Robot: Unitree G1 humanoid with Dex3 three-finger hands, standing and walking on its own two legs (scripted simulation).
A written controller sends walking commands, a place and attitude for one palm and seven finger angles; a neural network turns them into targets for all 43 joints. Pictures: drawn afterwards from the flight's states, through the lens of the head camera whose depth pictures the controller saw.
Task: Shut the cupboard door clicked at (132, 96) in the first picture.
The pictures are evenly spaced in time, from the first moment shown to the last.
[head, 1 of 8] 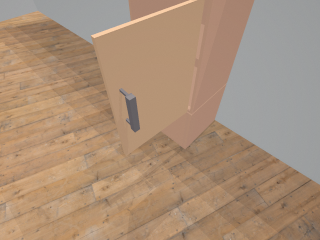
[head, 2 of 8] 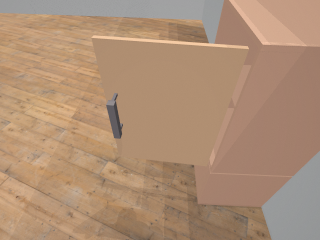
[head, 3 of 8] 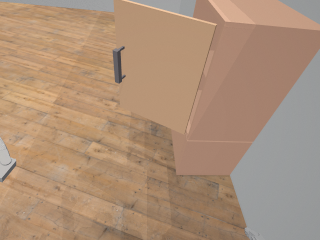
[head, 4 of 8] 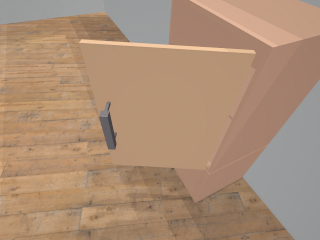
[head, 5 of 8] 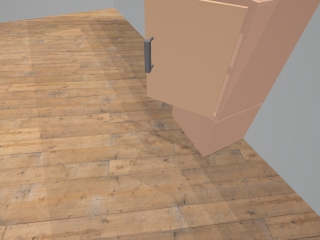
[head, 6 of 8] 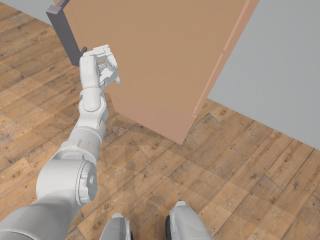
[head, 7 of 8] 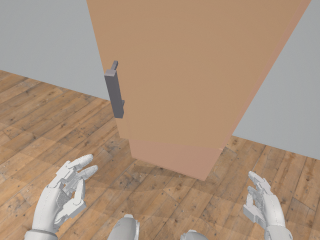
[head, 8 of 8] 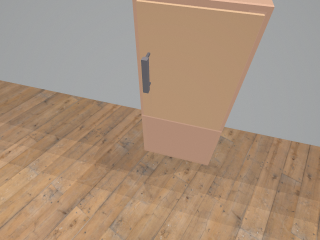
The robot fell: no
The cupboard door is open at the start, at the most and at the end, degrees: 85 85 0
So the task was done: yes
